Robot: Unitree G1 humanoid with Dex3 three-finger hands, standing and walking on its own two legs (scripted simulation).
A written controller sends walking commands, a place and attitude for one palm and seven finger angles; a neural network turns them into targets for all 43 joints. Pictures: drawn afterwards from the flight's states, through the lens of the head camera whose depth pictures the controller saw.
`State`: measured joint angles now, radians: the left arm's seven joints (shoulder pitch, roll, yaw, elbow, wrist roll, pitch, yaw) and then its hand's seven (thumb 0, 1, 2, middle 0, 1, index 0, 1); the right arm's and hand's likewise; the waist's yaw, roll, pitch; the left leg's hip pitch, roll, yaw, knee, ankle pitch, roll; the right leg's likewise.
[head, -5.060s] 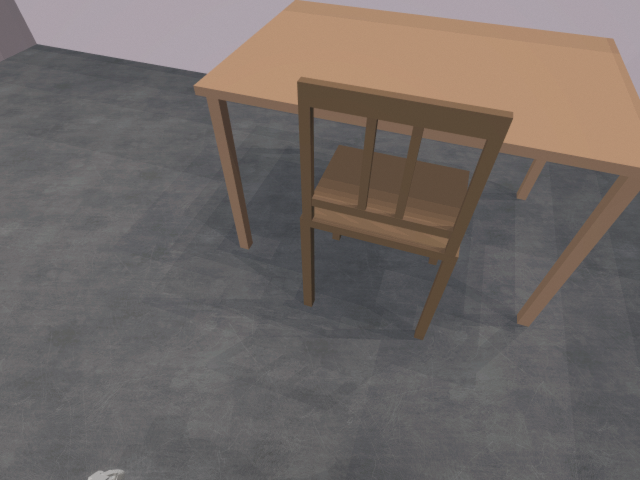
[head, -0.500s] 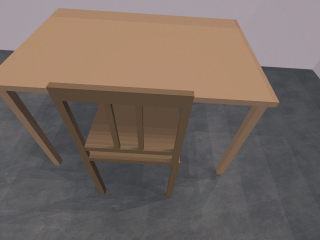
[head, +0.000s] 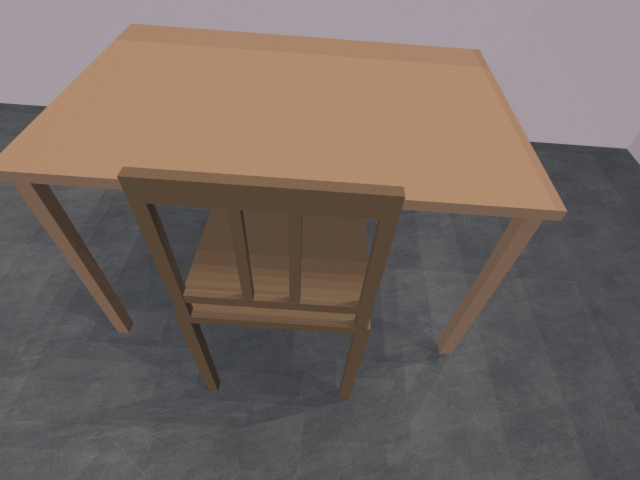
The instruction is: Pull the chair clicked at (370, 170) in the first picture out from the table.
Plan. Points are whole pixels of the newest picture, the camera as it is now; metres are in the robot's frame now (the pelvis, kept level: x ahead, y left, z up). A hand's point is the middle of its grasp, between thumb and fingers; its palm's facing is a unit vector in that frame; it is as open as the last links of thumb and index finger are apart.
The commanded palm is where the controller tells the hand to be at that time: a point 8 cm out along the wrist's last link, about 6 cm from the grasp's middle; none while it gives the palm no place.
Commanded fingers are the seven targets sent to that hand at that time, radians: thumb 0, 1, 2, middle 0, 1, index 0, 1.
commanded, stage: look again from close up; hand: left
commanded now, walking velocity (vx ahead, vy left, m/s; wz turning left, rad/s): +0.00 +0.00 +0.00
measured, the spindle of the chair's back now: (242, 257) +0.50 +0.17 -0.10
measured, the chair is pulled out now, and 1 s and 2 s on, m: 0.00 0.00 0.00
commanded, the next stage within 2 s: shuffle to correct the standing spot in 0.50 s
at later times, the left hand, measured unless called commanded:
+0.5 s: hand out of the picture -0.03 +0.15 -0.18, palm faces +0.01 -0.99 -0.17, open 7.4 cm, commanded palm none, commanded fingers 0.00 0.90 0.90 -0.20 -0.30 -0.20 -0.30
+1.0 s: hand out of the picture -0.01 +0.12 -0.18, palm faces +0.06 -0.98 -0.16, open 7.4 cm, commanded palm none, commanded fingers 0.00 0.90 0.90 -0.20 -0.30 -0.20 -0.30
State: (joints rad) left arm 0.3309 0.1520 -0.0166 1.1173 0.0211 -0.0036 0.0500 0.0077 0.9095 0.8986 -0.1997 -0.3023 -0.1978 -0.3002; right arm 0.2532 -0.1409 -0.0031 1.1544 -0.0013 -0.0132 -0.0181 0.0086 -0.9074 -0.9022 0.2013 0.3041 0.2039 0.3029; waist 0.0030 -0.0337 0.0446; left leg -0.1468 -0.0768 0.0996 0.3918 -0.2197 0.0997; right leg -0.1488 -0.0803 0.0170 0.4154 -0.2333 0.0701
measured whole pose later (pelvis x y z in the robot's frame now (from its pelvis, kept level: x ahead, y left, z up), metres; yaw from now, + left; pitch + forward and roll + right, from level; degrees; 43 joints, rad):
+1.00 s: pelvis +0.05 -0.03 -0.01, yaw -1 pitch +0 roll +0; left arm 0.40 0.10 0.02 1.13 0.02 -0.04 0.04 0.01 0.91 0.90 -0.20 -0.30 -0.20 -0.30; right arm 0.32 -0.14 -0.02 1.15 -0.01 -0.02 -0.03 0.01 -0.91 -0.90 0.20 0.30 0.20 0.30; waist 0.00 0.01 0.03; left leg -0.18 -0.01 0.08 0.56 -0.37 0.05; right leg -0.17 -0.02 0.00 0.54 -0.37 0.01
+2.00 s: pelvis +0.00 -0.05 +0.00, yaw -1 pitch +0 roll +1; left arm 0.32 0.18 -0.02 1.06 0.01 -0.01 0.03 0.01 0.91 0.90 -0.20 -0.30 -0.20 -0.30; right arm 0.32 -0.18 0.02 1.10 -0.01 -0.01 -0.01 0.01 -0.91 -0.90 0.20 0.30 0.20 0.30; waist -0.01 -0.01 0.04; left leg -0.21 -0.01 0.08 0.44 -0.24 0.03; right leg -0.22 -0.02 0.00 0.48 -0.26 0.00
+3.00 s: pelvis +0.02 -0.05 +0.00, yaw +0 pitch +0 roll +1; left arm 0.48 0.20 0.03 0.44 -0.10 0.06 0.10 0.04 0.94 0.89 -0.20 -0.30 -0.20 -0.30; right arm 0.35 -0.16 0.02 0.98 0.03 -0.17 -0.06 0.02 -0.92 -0.90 0.20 0.30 0.21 0.30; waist 0.00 -0.03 0.02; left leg -0.19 -0.03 0.07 0.46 -0.27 0.03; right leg -0.21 -0.03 -0.01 0.52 -0.32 0.00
